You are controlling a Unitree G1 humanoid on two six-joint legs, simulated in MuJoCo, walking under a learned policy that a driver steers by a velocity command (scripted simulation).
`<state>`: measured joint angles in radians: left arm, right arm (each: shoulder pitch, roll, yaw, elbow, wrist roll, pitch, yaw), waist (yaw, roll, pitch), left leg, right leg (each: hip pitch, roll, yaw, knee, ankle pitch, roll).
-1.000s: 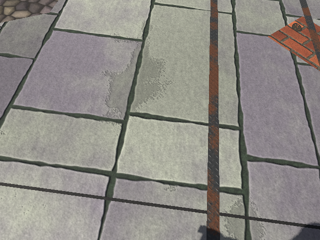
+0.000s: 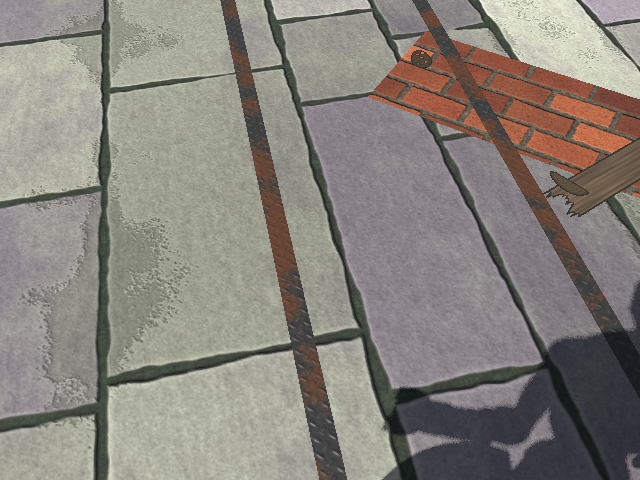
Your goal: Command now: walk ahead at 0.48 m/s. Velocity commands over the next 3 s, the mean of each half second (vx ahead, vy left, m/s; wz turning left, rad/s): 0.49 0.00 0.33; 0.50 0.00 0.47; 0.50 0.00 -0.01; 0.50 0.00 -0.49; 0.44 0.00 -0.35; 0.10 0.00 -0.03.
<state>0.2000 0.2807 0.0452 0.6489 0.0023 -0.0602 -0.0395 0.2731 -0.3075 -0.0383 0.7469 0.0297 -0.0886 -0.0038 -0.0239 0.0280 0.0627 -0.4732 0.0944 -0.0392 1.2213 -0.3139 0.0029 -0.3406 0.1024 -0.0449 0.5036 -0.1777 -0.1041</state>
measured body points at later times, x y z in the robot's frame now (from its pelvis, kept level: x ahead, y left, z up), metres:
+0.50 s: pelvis +0.29 +0.05 -0.01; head +0.33 +0.06 +0.44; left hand +0.28 +0.35 -0.13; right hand +0.53 -0.15 -0.10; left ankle +0.35 +0.14 -0.73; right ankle +0.11 -0.08 -0.63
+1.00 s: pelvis +0.58 +0.07 +0.00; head +0.61 +0.07 +0.45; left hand +0.58 +0.38 -0.09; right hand +0.79 -0.13 -0.11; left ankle +0.43 +0.15 -0.64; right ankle +0.68 +0.01 -0.73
